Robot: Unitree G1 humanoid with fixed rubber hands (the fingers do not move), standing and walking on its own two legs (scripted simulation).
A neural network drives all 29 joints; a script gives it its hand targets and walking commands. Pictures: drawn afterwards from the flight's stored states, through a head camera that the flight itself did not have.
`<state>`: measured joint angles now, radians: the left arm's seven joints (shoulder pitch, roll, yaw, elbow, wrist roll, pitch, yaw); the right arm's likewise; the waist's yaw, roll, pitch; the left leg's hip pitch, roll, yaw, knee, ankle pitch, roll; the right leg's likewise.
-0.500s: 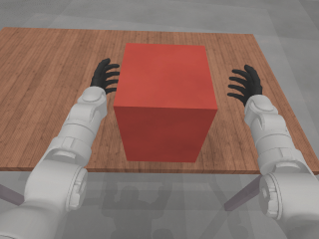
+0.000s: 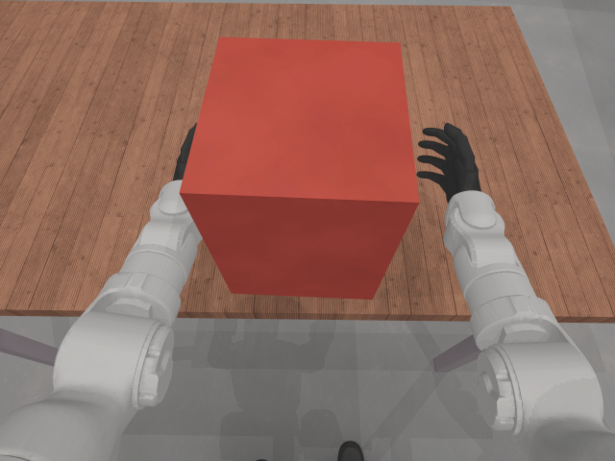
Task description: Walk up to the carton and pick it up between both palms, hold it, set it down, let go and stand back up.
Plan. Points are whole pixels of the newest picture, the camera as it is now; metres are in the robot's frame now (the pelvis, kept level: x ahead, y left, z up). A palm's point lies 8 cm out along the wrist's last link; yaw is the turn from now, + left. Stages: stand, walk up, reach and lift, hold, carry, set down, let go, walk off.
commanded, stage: reach and lift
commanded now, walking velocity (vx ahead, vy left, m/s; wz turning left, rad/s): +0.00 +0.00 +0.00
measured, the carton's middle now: (305, 184) +0.44 +0.00 +0.06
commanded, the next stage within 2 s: none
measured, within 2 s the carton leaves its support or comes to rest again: leaves its support in 1.16 s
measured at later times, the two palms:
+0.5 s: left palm (198, 172) +0.46 +0.14 +0.07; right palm (435, 173) +0.45 -0.16 +0.08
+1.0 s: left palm (214, 182) +0.44 +0.12 +0.07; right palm (453, 178) +0.44 -0.18 +0.08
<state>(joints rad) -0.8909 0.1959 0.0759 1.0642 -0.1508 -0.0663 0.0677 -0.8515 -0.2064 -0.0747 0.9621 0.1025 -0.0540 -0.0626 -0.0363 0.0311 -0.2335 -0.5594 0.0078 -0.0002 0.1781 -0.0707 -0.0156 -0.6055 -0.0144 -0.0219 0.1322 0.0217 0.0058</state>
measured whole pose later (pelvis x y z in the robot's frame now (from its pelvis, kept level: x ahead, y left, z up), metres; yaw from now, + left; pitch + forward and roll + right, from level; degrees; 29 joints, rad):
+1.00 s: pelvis +0.03 +0.00 +0.01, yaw -1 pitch +17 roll +0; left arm -0.71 -0.14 0.48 0.76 0.37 0.04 0.02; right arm -0.75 0.04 -0.52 0.80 -0.36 0.02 0.02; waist -0.03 0.03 -0.20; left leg -0.21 0.01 0.01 -0.09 0.00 -0.01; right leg -0.28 -0.01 -0.01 -0.09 0.07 0.00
